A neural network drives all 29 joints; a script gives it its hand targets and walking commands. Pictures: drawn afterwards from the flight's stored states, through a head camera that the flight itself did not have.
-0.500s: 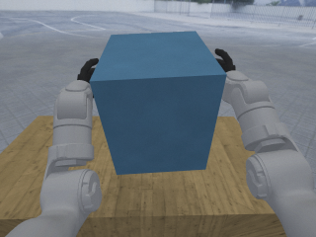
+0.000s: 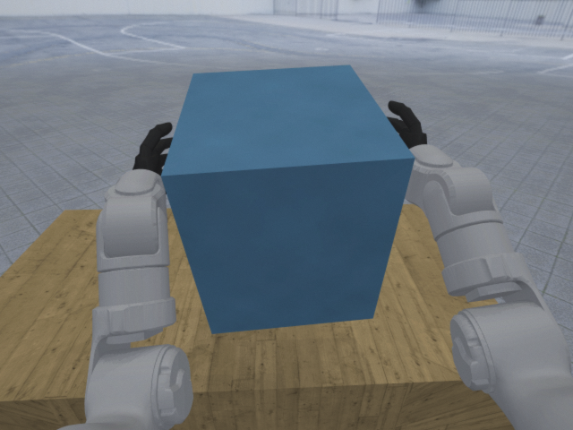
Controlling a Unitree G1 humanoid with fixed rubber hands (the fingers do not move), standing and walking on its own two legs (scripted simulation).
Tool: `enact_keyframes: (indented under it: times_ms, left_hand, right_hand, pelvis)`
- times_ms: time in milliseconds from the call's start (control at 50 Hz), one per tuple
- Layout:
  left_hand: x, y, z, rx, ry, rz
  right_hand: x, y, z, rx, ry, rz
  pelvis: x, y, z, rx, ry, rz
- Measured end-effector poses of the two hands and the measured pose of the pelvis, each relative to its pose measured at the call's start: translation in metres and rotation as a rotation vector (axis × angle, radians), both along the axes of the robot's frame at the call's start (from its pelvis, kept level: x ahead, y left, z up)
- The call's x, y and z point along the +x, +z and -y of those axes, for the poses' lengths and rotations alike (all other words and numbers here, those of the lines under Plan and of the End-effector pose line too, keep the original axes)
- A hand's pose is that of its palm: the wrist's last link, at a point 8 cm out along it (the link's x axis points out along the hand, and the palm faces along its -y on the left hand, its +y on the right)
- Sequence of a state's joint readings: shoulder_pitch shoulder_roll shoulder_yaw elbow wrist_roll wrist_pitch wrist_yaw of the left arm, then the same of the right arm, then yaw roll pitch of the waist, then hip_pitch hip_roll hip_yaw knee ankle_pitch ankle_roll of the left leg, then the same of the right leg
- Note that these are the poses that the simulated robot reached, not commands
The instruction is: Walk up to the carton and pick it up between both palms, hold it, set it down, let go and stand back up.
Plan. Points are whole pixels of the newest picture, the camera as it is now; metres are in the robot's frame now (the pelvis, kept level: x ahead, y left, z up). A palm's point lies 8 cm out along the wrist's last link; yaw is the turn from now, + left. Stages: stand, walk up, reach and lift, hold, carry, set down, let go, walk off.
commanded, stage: hold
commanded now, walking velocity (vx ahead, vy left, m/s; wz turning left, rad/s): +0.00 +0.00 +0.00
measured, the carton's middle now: (282, 195) +0.40 -0.01 +0.23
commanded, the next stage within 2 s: none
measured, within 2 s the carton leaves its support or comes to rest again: neither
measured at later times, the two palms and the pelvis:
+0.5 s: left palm (145, 161) +0.36 +0.17 +0.30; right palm (404, 138) +0.36 -0.16 +0.33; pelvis +0.00 +0.00 +0.00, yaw +1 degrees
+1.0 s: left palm (145, 177) +0.35 +0.17 +0.29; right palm (405, 150) +0.35 -0.16 +0.31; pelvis +0.00 +0.00 +0.00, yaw +0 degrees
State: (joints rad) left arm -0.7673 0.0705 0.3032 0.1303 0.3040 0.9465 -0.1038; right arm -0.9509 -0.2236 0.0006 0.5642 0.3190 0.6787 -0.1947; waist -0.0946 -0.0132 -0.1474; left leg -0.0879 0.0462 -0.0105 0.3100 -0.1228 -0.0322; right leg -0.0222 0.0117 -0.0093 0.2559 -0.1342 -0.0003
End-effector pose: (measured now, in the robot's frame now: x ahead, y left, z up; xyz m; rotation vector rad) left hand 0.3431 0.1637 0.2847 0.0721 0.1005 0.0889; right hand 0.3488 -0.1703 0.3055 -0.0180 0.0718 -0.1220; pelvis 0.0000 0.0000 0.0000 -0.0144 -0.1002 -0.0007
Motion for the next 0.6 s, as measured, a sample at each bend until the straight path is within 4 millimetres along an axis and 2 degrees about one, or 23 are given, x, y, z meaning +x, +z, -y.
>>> enact_keyframes:
  times_ms: [160,340,440,600]
  left_hand:
    - [-0.005,0.018,-0.003,-0.016,0.003,0.015]
    - [0.007,0.025,-0.01,0.011,-0.017,-0.014]
    - [0.017,0.024,-0.009,0.011,-0.029,-0.009]
    - [0.024,0.008,-0.005,0.016,-0.029,-0.016]
  right_hand:
    - [-0.005,0.017,-0.003,-0.003,-0.001,0.015]
    - [0.003,0.025,-0.009,-0.015,-0.012,-0.011]
    - [0.009,0.025,-0.008,-0.012,-0.023,-0.005]
    - [0.017,0.012,-0.006,-0.005,-0.02,-0.01]
  pelvis:
    - [-0.009,-0.001,0.005,0.003,0.004,-0.007]
    - [-0.01,-0.001,0.007,0.002,0.019,-0.028]
    - [-0.004,0.0,0.005,0.001,0.02,-0.032]
    - [0.008,0.001,-0.003,0.0,0.01,-0.03]
